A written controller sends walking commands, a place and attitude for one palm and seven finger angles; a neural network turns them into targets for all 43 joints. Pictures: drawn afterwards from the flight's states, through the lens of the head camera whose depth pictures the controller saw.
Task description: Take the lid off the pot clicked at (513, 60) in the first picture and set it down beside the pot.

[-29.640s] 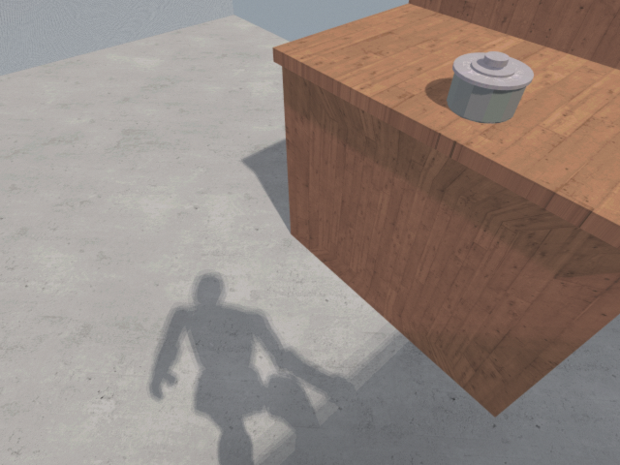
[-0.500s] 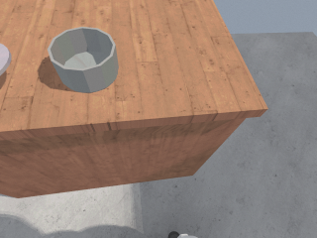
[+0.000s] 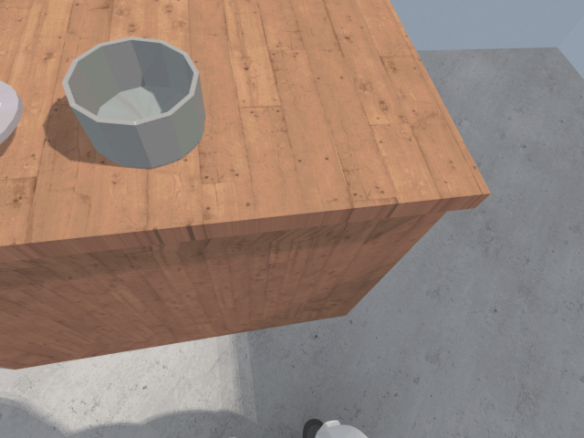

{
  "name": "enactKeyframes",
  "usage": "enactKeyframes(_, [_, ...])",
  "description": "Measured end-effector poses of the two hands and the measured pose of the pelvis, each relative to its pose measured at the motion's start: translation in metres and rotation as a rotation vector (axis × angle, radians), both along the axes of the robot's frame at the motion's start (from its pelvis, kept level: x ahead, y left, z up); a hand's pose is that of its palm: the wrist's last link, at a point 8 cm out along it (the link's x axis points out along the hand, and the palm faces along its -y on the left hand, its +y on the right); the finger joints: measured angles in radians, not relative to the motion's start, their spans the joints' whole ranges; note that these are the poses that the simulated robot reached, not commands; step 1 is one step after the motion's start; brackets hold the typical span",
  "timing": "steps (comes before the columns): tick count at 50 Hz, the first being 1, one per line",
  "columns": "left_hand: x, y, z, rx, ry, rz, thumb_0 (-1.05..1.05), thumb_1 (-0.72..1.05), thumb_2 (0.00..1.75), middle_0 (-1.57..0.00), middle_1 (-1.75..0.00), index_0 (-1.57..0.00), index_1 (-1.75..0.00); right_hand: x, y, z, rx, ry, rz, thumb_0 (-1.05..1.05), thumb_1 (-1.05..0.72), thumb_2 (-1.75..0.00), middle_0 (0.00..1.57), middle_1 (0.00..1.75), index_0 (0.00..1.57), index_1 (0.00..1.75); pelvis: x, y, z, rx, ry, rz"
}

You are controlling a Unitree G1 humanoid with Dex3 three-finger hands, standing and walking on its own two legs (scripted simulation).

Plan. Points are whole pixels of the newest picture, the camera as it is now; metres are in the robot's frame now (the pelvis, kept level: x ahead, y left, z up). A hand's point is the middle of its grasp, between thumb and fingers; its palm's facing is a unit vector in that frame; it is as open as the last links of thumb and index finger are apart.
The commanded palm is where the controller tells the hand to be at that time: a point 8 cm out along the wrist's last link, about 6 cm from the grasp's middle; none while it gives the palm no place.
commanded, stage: lower the lid onto the table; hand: left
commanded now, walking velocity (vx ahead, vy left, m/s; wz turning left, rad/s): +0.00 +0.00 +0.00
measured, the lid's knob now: out of the picture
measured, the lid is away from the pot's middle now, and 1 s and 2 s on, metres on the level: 0.22 0.24 0.24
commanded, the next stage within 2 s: open the fingers wide in 0.18 s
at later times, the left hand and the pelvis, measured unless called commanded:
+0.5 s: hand out of the picture +0.47 +0.35 +0.14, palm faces -0.40 -0.20 -0.89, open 7.2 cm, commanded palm +0.50 +0.35 +0.21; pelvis -0.01 +0.00 +0.00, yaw +0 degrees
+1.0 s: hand out of the picture +0.45 +0.36 +0.14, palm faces -0.41 -0.16 -0.90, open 8.7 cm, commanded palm +0.51 +0.36 +0.21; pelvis -0.02 +0.00 +0.00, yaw +1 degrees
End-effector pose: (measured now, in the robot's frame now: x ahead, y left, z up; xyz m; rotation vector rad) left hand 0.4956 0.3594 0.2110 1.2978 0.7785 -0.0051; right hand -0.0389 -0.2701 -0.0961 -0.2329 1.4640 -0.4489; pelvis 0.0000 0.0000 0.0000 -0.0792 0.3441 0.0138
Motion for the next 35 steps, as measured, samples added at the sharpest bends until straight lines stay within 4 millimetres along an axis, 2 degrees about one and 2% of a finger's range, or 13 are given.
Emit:
enactKeyframes(8, [-0.003,0.009,-0.004,0.01,0.004,0.026,0.04,0.23,0.81,-0.56,-0.98,-0.69,-1.03,-0.009,0.004,-0.001,0.017,0.046,0.002,0.0,-0.91,-0.9,0.2,0.3,0.2,0.3,0.0,0.0,-0.002,-0.006,0.012,0.012])
enactKeyframes(16, [-0.007,0.006,-0.013,0.01,-0.017,-0.006,0.04,0.23,0.81,-0.56,-0.99,-0.7,-1.03,-0.007,0.002,-0.002,0.021,0.04,0.007,0.0,-0.91,-0.9,0.2,0.3,0.2,0.3,-0.002,-0.001,-0.003,-0.007,0.014,0.012])
enactKeyframes(25, [-0.025,-0.001,-0.016,0.061,-0.053,-0.124,0.04,0.25,0.78,-0.54,-0.99,-0.68,-1.04,0.021,-0.001,-0.007,0.033,-0.029,0.039,0.0,-0.91,-0.9,0.2,0.3,0.2,0.3,-0.008,-0.004,-0.002,-0.003,-0.022,0.008])
enactKeyframes(30, [-0.037,0.001,-0.014,0.076,-0.05,-0.145,0.03,0.27,0.76,-0.53,-0.99,-0.67,-1.04,0.038,-0.004,-0.008,0.027,-0.074,0.069,0.0,-0.91,-0.9,0.2,0.3,0.2,0.3,-0.013,-0.005,-0.002,-0.001,-0.032,0.012])
enactKeyframes(35, [-0.046,0.008,-0.017,0.089,-0.026,-0.138,0.02,0.28,0.75,-0.52,-0.99,-0.65,-1.03,0.046,-0.006,-0.009,0.018,-0.092,0.088,0.0,-0.91,-0.9,0.2,0.3,0.2,0.3,-0.019,-0.005,-0.003,0.001,-0.037,0.014])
